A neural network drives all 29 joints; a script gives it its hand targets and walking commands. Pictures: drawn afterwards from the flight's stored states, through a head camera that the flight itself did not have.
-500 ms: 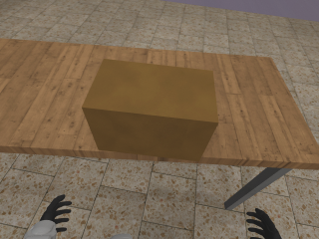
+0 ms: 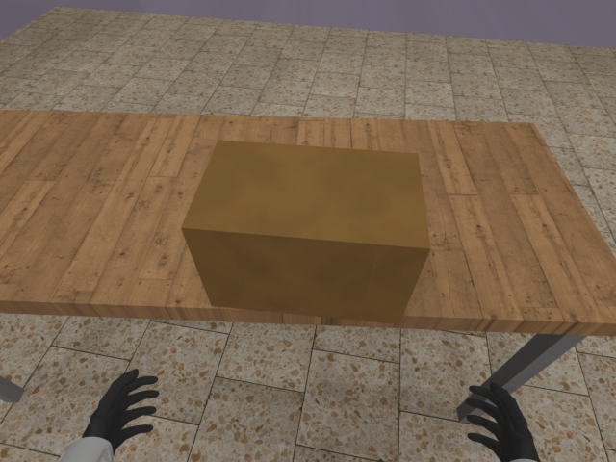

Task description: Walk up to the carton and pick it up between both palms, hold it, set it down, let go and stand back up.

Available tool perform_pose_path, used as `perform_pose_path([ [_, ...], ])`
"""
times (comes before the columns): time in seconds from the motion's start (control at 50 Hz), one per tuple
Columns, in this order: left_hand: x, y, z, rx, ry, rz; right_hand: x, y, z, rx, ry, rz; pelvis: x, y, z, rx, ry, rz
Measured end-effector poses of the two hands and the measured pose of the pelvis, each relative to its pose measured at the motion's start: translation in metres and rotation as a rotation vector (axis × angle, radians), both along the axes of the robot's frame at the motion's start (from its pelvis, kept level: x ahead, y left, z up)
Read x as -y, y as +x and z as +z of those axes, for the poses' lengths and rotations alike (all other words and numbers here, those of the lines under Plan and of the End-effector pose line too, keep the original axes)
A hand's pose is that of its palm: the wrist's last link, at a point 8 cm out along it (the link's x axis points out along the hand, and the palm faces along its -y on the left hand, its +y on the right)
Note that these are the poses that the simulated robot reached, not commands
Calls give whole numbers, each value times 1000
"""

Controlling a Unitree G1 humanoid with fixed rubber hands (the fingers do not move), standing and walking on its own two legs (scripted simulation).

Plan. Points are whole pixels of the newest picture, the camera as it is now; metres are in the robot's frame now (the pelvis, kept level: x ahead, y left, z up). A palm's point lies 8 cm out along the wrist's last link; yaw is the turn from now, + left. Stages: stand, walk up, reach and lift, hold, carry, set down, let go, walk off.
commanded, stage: reach and lift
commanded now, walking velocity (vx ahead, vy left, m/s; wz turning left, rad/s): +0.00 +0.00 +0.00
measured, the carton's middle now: (309, 233) +0.42 +0.05 +0.04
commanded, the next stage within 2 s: none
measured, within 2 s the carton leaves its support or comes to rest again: neither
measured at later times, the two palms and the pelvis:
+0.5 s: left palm (81, 419) +0.15 +0.29 +0.02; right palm (516, 421) +0.18 -0.20 +0.01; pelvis +0.02 +0.00 +0.00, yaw +1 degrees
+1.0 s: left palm (83, 385) +0.17 +0.28 +0.05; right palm (515, 379) +0.21 -0.19 +0.05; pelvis +0.03 +0.00 +0.00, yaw +2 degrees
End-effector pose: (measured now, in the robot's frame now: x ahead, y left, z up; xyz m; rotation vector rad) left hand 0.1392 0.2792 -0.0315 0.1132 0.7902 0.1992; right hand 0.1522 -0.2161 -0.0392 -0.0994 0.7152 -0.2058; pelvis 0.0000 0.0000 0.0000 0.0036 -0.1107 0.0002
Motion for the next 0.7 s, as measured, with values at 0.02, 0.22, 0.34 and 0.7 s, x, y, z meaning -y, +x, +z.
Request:
perform_pose_path([
  [0.02, 0, 2, 2, 12, -2, 0, 2, 0, 3, 8, -3, -4, -1, 1, 0, 0, 0, -1],
  [0.22, -9, 9, 20, 108, -21, 15, 9, 6, 29, 65, -8, -29, -4, 8, 2, -8, -1, -1],
  [0.34, -12, 9, 32, 166, -29, 7, -3, 15, 39, 106, 22, -18, -4, 13, 2, -14, -2, 7],
  [0.7, -7, 13, 67, 360, -62, -56, -19, 35, 72, 238, 46, -17, -1, 23, 1, 9, -4, 28],
])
